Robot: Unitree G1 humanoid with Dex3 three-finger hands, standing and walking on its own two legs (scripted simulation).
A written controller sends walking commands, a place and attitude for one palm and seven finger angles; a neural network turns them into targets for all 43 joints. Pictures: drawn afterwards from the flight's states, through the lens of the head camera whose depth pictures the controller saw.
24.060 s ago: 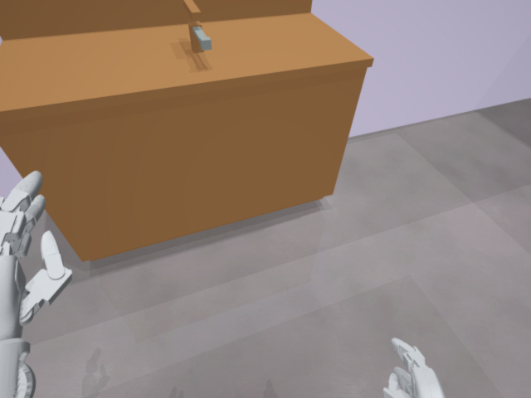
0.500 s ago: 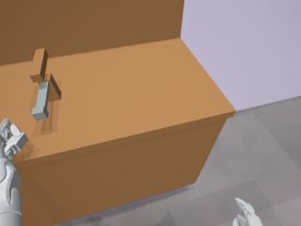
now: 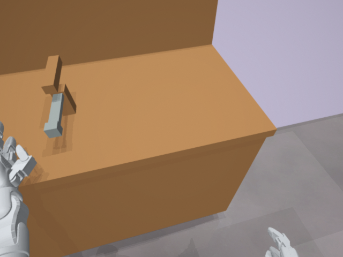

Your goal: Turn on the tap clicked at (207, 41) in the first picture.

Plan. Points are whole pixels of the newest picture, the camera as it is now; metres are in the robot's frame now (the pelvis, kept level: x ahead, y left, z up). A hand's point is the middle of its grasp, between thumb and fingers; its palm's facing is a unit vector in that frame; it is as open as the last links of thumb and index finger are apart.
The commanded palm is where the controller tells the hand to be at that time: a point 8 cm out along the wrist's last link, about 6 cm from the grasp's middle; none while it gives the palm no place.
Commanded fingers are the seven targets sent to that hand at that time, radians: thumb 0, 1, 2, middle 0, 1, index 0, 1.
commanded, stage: push the lever round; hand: left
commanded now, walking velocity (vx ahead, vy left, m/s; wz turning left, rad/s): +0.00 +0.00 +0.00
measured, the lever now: (53, 129) +0.35 +0.32 +0.11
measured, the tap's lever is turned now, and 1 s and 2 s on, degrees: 0 0 17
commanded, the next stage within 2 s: none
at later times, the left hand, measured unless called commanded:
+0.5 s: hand (49, 154) +0.29 +0.30 +0.10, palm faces +0.58 -0.81 -0.09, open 7.8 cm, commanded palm +0.25 +0.33 +0.10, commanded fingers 0.00 0.90 0.90 -0.15 -0.15 -0.15 -0.15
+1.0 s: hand (69, 150) +0.31 +0.26 +0.10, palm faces +0.61 -0.79 -0.06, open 7.8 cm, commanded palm +0.26 +0.29 +0.10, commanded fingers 0.00 0.90 0.90 -0.15 -0.15 -0.15 -0.15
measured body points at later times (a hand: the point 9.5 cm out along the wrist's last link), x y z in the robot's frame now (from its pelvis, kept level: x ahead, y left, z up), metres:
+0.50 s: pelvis +0.00 -0.01 +0.00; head +0.02 -0.03 +0.45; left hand +0.25 +0.34 +0.11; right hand +0.16 -0.26 -0.10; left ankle -0.02 +0.10 -0.72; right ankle +0.02 -0.09 -0.72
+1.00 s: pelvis +0.00 -0.02 +0.00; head +0.02 -0.04 +0.45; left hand +0.27 +0.30 +0.10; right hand +0.15 -0.26 -0.10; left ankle -0.02 +0.10 -0.72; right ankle +0.02 -0.09 -0.72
